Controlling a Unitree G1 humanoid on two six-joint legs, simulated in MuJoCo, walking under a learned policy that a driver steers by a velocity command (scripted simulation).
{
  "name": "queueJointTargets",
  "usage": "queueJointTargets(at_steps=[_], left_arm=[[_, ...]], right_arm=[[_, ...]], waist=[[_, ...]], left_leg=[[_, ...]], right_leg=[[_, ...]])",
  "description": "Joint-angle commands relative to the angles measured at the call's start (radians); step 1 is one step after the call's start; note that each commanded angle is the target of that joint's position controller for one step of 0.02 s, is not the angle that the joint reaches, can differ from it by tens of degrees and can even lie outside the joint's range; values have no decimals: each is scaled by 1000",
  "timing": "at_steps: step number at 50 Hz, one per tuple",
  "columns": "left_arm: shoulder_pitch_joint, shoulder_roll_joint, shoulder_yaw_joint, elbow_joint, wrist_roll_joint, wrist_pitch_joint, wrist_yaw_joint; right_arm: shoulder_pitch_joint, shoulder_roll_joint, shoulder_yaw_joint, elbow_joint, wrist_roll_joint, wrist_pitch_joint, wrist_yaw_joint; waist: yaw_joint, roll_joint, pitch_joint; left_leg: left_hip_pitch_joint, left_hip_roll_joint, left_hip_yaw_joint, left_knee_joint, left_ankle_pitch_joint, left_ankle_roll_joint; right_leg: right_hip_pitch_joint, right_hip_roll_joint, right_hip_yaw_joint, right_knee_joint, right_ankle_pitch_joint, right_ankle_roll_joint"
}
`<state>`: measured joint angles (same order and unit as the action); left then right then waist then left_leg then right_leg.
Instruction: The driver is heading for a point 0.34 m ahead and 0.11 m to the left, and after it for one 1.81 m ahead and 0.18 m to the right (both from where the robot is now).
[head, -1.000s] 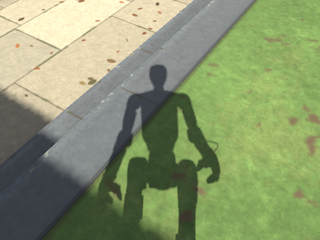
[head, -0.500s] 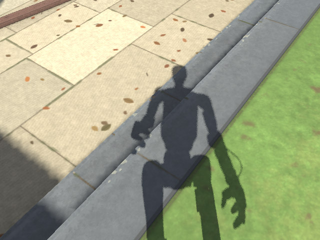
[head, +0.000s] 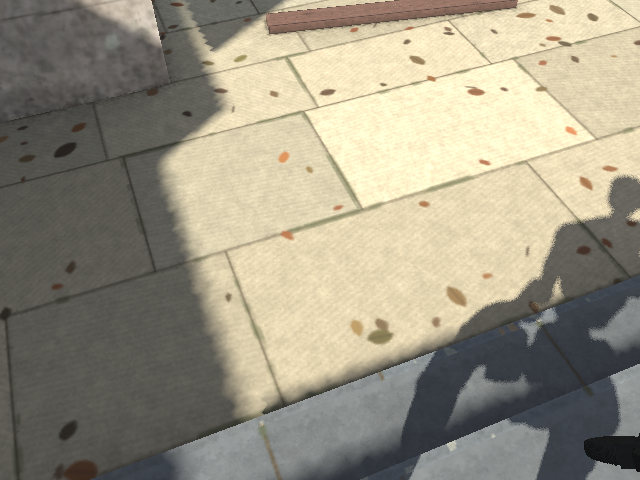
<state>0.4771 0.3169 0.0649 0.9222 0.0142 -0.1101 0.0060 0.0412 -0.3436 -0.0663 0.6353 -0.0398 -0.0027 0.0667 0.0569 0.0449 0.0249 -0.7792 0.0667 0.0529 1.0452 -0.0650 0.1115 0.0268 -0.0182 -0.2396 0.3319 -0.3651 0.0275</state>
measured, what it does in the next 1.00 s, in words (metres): walks ahead: left foot, then right foot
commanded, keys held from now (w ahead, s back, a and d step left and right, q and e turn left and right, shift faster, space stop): q+shift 0.28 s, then e+shift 0.02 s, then w+e+shift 0.70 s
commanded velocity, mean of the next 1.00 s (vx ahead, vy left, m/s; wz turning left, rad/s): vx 0.65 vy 0.00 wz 0.00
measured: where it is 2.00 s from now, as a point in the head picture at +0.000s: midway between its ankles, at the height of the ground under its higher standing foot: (499, 247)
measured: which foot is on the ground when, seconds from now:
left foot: up 0.00-0.10, down 0.12-0.82, up 0.84-1.00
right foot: down 0.00-0.12, up 0.14-0.78, down 0.80-1.00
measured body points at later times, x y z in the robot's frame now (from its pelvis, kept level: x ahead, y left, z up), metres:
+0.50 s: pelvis +0.28 -0.01 +0.00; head +0.29 +0.00 +0.45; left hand +0.33 +0.27 -0.11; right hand +0.43 -0.23 -0.11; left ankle +0.26 +0.04 -0.73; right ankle +0.42 -0.16 -0.66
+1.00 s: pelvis +0.56 -0.11 -0.06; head +0.57 -0.13 +0.39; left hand +0.57 +0.18 -0.17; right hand +0.80 -0.35 -0.12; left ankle +0.64 +0.01 -0.73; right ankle +0.48 -0.17 -0.73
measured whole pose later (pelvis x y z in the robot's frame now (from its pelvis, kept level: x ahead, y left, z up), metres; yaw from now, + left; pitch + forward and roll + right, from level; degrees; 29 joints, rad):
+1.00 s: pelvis +0.56 -0.11 -0.06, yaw -6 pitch +0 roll +0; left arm 0.46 0.27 0.04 0.80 0.01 -0.01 0.04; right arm 0.00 -0.27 -0.01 0.63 -0.05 -0.07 0.05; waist 0.07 0.05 0.01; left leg -0.59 -0.01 -0.02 0.95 0.14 -0.04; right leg -0.34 0.17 0.07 0.99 -0.63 -0.12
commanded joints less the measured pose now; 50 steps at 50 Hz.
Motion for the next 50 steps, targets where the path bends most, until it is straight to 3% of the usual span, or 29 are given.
queueJointTargets(at_steps=[1, 3, 5, 6, 7, 8, 9, 10, 11, 13, 15, 17, 20, 23, 24, 25, 31, 36, 38, 39, 40, 41, 42, 43, 45, 46, 47, 48, 50], left_arm=[[-150, 67, -6, -101, -7, -30, 6], [-131, 155, 15, -119, -17, -15, 25], [-195, 184, 26, -151, -26, 10, 28], [-207, 156, 36, -143, -22, 30, 20], [-32, 54, 13, -185, 2, 49, 19], [4, 88, 14, -236, -6, 59, 24], [102, 70, -24, -278, 61, 13, -52], [-87, 136, -15, -299, 25, -1, -38], [-135, 130, -26, -314, 62, -6, -2], [-118, 110, -47, -341, 79, 25, 46], [-117, 103, -59, -329, 58, 57, 55], [-110, 53, -74, -285, 75, 81, 30], [-164, -9, -92, -263, 109, 110, -34], [-340, 12, -90, -324, 94, 87, -43], [-348, 60, -37, -318, -14, 117, -17], [-283, 75, -32, -298, -25, 125, -14], [-326, 77, 11, -310, 11, 138, -18], [-319, 99, 32, -311, 28, 146, -37], [-178, 112, 41, -279, 22, 160, -35], [16, 126, 55, -225, 12, 165, -32], [242, 133, 65, -179, 16, 160, -14], [385, 142, 75, -132, -1, 158, -10], [294, 194, 48, -120, -17, 131, -6], [119, 185, 27, -178, -38, 122, 13], [-198, 173, 29, -285, 30, 120, 39], [-264, 184, 27, -313, 44, 94, 39], [-280, 149, 25, -284, 21, 69, 47], [-296, 129, 20, -254, -16, 56, 51], [-239, 130, 25, -226, -30, 61, 52]], right_arm=[[22, 56, 35, -57, 1, -9, 25], [127, 11, 12, -27, 0, -14, 31], [463, -54, -27, 66, 0, -19, -2], [454, -112, -57, 78, 33, -13, -35], [345, -238, -70, 16, 25, -10, -43], [367, -238, -74, -33, 42, -2, -42], [518, -190, -51, 76, -32, -62, -4], [403, -74, -26, 87, -18, -102, 5], [318, -53, -10, 92, -12, -116, 3], [180, -78, -2, 67, -12, -143, 22], [158, -76, 2, 43, -4, -155, 30], [213, -66, 9, 39, -11, -152, 14], [321, -88, 22, 57, -7, -140, 0], [335, -81, 36, 12, 4, -154, -12], [375, -89, -3, 59, 56, -81, -39], [375, -130, -12, 54, 27, -53, -48], [395, -70, -20, 76, 6, -69, -62], [332, -110, -26, 80, -5, -81, -71], [203, -142, -27, 56, 7, -73, -76], [116, -164, -30, 43, 16, -70, -80], [-20, -167, -34, 29, 29, -91, -68], [-236, -111, -23, 7, 51, -86, -59], [-218, 28, 34, -102, -19, -83, -60], [-134, 22, 48, -132, -49, -91, -71], [-49, -63, 29, -57, -39, -86, -48], [-15, -94, 13, -56, -36, -81, -33], [66, -90, 4, -22, -19, -77, -22], [116, -36, 19, -7, -6, -61, -12], [106, 15, 41, -6, 17, -59, -12]], waist=[[-109, -76, 105], [-153, -120, 8], [-310, -152, -159], [-315, 25, -150], [-136, 178, -181], [-158, 64, -458], [-139, 150, -651], [-142, -95, -284], [-84, -165, -212], [37, -79, -120], [48, -123, -154], [18, -148, -139], [-56, -1, -5], [-151, 43, -6], [-145, -29, -94], [-135, 46, -107], [-145, 45, 16], [-108, 68, -18], [-1, 76, -52], [110, 81, -119], [252, 72, -177], [435, -169, -120], [254, -469, 83], [89, -325, 140], [-56, -48, 89], [-111, -58, 50], [-158, -22, 6], [-179, -93, -32], [-115, -91, -57]], left_leg=[[276, -73, 129, -269, 169, 10], [514, -175, 157, -329, 133, 24], [876, -186, 24, -335, 125, 94], [990, -124, -93, -474, 273, 112], [1054, 115, -379, -342, 1208, 179], [1237, 250, -631, -409, 1320, 354], [1230, 239, -726, -514, 816, 408], [971, 208, -710, -538, 496, 341], [782, 157, -625, -584, 366, 291], [433, 91, -556, -706, 448, 302], [365, 80, -540, -754, 413, 278], [344, 38, -462, -745, 124, 200], [289, -30, -430, -784, -426, 107], [504, 60, -499, -734, -502, 132], [590, 47, -476, -783, -301, 130], [680, 86, -483, -747, -230, 156], [855, 191, -397, -629, 99, 142], [797, 187, -212, -523, 374, 60], [622, 156, -59, -412, 676, -7], [452, 132, 7, -209, 807, -32], [271, 149, 16, 121, 657, -103], [-13, -44, 60, 645, 111, -143], [-295, -181, 17, 743, -468, -142], [-319, -97, -65, 517, -449, -137], [6, -50, -82, 241, -331, -164], [190, -93, -16, 116, -112, -160], [408, -109, -4, -38, 199, -159], [567, -113, 18, -105, 405, -158], [735, -136, 28, -241, 434, -161]], right_leg=[[-258, -171, -43, -43, 863, -46], [-257, -174, -43, 165, 1125, -24], [-372, -215, 3, 621, 1074, -11], [-507, -56, -16, 983, 304, 21], [-668, 8, 19, 1367, -301, 50], [-759, 4, 243, 1464, -219, 86], [-772, -12, 527, 1415, -132, 107], [-910, 1, 480, 1357, -128, 116], [-864, -22, 453, 1233, -119, 126], [-695, -64, 423, 1102, -164, 119], [-605, -89, 408, 983, -131, 118], [-593, -123, 371, 907, 45, 109], [-615, -104, 277, 797, 180, 84], [-748, -85, 289, 667, 156, 79], [-700, -101, 282, 581, 277, -1], [-722, -104, 314, 636, 326, -40], [-951, -45, 439, 678, 213, -91], [-794, -45, 248, 717, 171, -120], [-472, 2, 137, 656, 109, -154], [-160, 61, 79, 659, 79, -177], [96, -17, 247, 596, 253, -234], [248, -13, 273, 423, 355, -296], [30, -46, 574, 197, 385, -276], [-112, -119, 758, 123, 298, -258], [-502, -94, 763, 121, -42, -288], [-660, -37, 716, 187, -35, -299], [-790, 45, 617, 286, -142, -264], [-837, 69, 546, 317, -140, -242], [-808, 83, 522, 382, -104, -230]])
